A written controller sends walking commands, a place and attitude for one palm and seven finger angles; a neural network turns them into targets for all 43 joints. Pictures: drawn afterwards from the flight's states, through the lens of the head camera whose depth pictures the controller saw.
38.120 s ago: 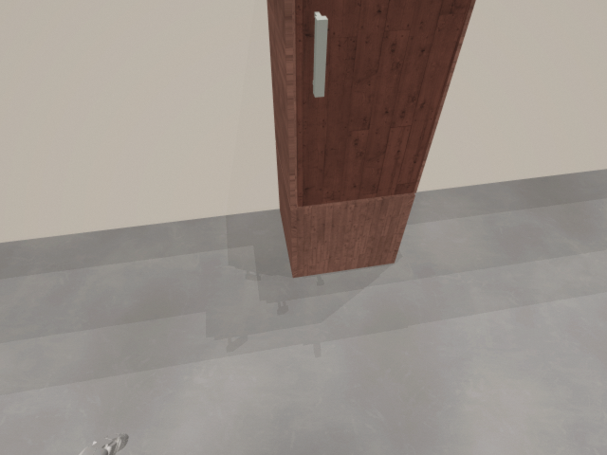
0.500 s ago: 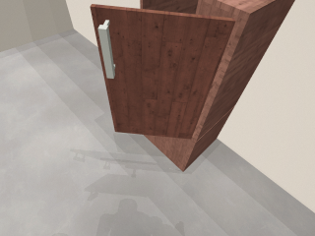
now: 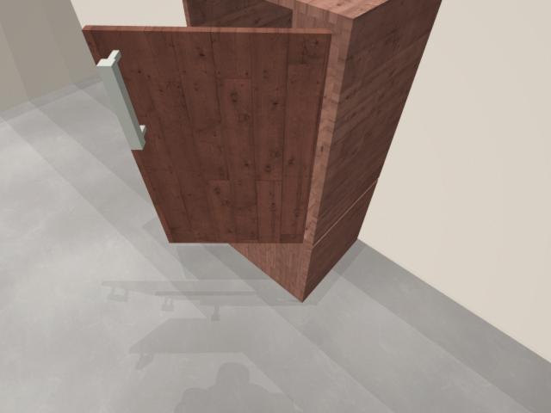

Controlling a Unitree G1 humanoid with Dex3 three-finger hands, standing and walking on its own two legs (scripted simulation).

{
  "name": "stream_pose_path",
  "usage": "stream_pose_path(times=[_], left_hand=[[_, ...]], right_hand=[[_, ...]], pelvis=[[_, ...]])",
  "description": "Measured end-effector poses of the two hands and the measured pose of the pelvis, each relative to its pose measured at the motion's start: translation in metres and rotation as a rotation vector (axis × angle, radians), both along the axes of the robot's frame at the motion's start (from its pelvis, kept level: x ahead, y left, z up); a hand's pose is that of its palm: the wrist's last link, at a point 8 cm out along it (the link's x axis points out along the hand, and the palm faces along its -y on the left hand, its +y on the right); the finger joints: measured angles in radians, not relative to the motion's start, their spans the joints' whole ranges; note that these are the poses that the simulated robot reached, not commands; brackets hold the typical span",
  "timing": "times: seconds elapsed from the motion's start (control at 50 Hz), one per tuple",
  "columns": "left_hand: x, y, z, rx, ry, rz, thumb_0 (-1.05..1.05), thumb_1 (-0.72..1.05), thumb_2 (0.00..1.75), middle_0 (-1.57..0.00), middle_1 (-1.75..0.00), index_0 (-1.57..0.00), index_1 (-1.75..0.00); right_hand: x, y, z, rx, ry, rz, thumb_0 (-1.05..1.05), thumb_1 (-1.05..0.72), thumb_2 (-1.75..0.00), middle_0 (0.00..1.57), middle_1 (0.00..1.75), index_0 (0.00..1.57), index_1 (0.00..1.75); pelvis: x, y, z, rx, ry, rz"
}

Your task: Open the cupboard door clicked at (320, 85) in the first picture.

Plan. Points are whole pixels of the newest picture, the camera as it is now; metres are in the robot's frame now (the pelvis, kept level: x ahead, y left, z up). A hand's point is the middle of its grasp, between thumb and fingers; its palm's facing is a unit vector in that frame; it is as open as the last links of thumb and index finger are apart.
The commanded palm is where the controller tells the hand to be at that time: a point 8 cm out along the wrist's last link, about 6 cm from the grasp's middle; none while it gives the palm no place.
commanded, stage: come to a stop and stand still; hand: left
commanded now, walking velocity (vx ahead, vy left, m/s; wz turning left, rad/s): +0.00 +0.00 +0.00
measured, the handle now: (127, 102) +0.58 +0.28 +0.14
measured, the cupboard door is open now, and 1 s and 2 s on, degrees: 42 42 42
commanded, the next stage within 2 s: look again from close up in 0.28 s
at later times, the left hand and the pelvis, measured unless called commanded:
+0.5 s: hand out of the picture +0.00 +0.18 -0.16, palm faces +0.02 -0.97 -0.22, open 7.4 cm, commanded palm none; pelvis +0.00 -0.01 +0.01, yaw +1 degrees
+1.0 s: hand out of the picture +0.03 +0.22 -0.15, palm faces +0.01 -0.96 -0.28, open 7.4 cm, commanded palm none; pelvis -0.04 +0.00 +0.01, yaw +1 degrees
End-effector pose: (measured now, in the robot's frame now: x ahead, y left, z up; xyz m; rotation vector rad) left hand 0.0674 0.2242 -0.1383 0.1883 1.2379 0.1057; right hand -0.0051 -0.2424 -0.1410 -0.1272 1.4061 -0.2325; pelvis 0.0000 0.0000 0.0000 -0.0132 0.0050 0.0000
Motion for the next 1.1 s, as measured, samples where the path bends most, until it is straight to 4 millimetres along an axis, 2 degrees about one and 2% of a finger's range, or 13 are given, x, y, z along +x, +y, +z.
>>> stream_pose_path(times=[0.14,0.32,0.42,0.56,0.68,0.78,0.92,1.1], left_hand=[[-0.019,-0.004,-0.002,-0.016,0.034,0.052,0.0,0.94,0.9,-0.2,-0.3,-0.21,-0.29],[-0.06,-0.006,0.002,-0.006,0.137,0.075,0.0,0.92,0.9,-0.2,-0.3,-0.2,-0.29],[-0.072,-0.01,0.002,-0.01,0.165,0.06,0.0,0.91,0.9,-0.2,-0.3,-0.2,-0.29],[-0.061,0.013,0.009,0.06,0.079,0.068,0.01,0.9,0.9,-0.2,-0.3,-0.21,-0.29],[-0.042,0.033,0.015,0.103,-0.023,0.055,0.01,0.9,0.9,-0.2,-0.3,-0.21,-0.29],[-0.032,0.04,0.021,0.108,-0.083,0.033,0.01,0.9,0.9,-0.2,-0.3,-0.2,-0.29],[-0.037,0.043,0.024,0.096,-0.092,0.014,0.01,0.9,0.9,-0.2,-0.3,-0.21,-0.29],[-0.072,0.042,0.015,0.07,0.003,0.022,0.01,0.9,0.9,-0.2,-0.3,-0.21,-0.29]], right_hand=[[0.003,0.014,0.006,0.024,-0.001,0.042,0.0,-0.91,-0.9,0.19,0.29,0.2,0.3],[0.007,0.011,0.006,0.034,-0.006,0.052,0.0,-0.93,-0.9,0.2,0.29,0.21,0.3],[0.011,0.009,0.007,0.036,-0.014,0.072,0.0,-0.92,-0.9,0.2,0.29,0.2,0.3],[0.04,-0.015,0.005,-0.025,-0.135,0.098,0.0,-0.91,-0.9,0.2,0.29,0.21,0.3],[0.068,-0.028,0.017,-0.067,-0.241,0.129,0.0,-0.91,-0.9,0.2,0.29,0.2,0.3],[0.078,-0.03,0.028,-0.081,-0.297,0.16,0.0,-0.91,-0.9,0.2,0.29,0.2,0.3],[0.066,-0.026,0.032,-0.078,-0.288,0.181,0.0,-0.91,-0.9,0.2,0.29,0.21,0.3],[0.016,-0.014,0.023,-0.051,-0.16,0.155,0.0,-0.91,-0.9,0.2,0.29,0.21,0.3]], pelvis=[[-0.002,-0.007,0.006,0.003,-0.011,0.0],[0.001,-0.009,0.01,0.01,-0.011,-0.001],[0.002,-0.01,0.01,0.012,-0.007,0.008],[-0.001,-0.008,0.003,0.011,-0.013,0.016],[-0.009,-0.008,0.002,0.014,-0.042,0.013],[-0.019,-0.006,0.003,0.011,-0.055,0.012],[-0.033,-0.002,0.007,0.008,-0.057,0.015],[-0.043,0.004,0.009,0.005,-0.05,0.015]])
